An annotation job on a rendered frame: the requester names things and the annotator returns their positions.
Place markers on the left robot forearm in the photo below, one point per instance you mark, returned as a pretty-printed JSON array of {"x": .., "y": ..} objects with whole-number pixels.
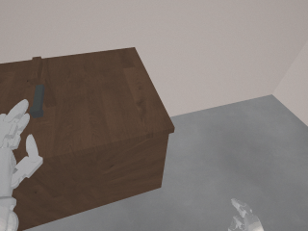
[{"x": 8, "y": 218}]

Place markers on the robot left hand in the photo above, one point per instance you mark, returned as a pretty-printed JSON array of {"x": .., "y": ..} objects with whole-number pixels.
[{"x": 11, "y": 126}]

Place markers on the tap lever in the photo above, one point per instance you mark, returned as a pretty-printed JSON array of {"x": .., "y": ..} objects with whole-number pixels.
[{"x": 36, "y": 110}]

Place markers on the robot right hand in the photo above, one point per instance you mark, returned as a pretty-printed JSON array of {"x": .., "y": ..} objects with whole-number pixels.
[{"x": 250, "y": 221}]

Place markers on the counter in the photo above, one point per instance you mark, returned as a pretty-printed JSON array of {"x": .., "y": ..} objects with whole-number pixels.
[{"x": 102, "y": 137}]

